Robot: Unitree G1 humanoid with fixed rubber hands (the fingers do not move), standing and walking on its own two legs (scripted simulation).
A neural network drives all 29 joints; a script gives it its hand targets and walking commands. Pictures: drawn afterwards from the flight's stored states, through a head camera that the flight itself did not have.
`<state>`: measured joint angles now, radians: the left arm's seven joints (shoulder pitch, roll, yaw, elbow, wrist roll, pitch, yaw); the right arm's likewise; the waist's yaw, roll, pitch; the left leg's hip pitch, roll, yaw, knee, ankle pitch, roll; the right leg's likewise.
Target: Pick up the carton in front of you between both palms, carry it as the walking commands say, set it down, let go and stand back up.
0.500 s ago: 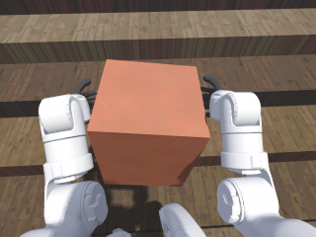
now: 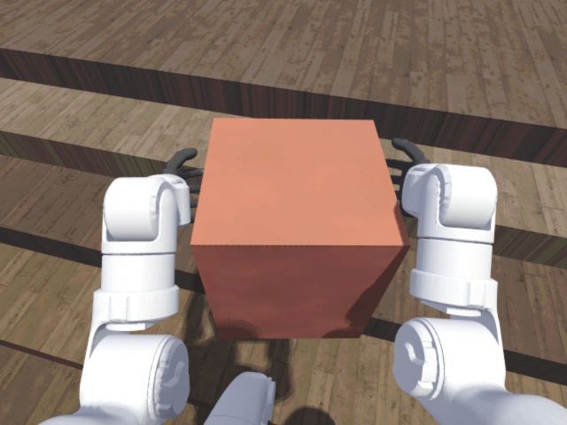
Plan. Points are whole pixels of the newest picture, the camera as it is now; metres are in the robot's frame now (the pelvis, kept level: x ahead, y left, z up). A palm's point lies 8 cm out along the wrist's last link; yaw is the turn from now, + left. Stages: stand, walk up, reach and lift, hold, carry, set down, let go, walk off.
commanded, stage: carry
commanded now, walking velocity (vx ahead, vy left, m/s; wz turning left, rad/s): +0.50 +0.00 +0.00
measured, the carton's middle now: (291, 236) +0.36 +0.04 +0.06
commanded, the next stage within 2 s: none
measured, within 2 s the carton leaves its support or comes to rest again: neither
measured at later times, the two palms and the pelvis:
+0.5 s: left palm out of the picture +0.70 +0.18 +0.27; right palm out of the picture +0.66 -0.12 +0.27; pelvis +0.30 +0.08 +0.13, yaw -2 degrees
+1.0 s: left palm out of the picture +0.95 +0.20 +0.41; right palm out of the picture +0.99 -0.10 +0.41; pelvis +0.60 +0.02 +0.27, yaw -1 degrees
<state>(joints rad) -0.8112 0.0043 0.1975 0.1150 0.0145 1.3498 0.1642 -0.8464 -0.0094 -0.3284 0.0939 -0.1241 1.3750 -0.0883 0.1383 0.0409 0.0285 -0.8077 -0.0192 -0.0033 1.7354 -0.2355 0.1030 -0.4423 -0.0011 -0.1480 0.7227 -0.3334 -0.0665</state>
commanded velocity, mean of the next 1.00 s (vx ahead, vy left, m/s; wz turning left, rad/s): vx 0.50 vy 0.00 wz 0.00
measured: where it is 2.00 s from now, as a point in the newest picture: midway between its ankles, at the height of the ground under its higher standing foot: (308, 75)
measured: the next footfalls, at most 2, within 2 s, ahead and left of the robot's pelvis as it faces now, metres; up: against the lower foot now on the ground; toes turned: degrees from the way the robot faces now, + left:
left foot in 0.28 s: +0.43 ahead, +0.16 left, +0.14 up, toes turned +6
right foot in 0.80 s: +0.67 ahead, -0.08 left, +0.28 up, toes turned -8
